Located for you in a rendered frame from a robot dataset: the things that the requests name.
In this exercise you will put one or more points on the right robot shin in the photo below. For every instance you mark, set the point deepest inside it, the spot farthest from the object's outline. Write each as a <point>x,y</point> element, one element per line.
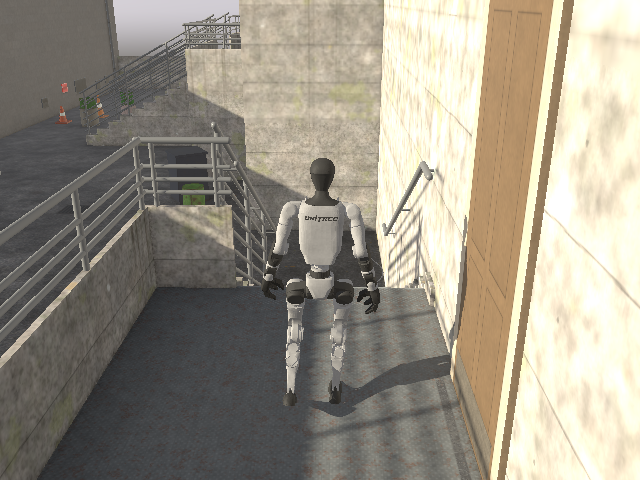
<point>337,360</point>

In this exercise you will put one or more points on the left robot hand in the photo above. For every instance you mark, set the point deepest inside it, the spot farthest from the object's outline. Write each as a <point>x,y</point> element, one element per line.
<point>273,285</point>

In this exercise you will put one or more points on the left robot shin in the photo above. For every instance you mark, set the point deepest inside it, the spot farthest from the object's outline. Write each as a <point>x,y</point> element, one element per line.
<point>292,361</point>

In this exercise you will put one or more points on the right robot upper arm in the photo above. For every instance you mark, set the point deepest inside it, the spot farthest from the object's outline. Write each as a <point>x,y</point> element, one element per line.
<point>352,211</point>

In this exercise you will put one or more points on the right robot hand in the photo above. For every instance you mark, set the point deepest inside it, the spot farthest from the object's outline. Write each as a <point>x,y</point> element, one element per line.
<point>374,299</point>

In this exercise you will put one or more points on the robot shin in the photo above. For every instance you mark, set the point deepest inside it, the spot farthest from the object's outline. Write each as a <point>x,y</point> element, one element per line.
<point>292,361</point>
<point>337,360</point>

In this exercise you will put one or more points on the left robot forearm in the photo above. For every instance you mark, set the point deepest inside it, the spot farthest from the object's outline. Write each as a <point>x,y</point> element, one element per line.
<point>272,264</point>

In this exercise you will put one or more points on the right robot forearm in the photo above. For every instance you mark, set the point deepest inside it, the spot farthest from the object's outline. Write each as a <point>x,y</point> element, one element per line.
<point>367,270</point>

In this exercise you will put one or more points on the left robot upper arm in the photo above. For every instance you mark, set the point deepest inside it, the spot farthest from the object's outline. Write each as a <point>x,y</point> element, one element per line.
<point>289,211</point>

